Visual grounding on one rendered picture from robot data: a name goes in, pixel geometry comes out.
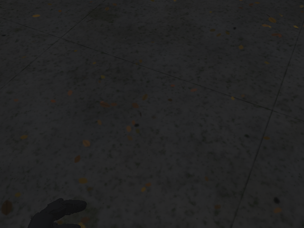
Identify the left robot hand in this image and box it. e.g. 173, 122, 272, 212
28, 198, 87, 228

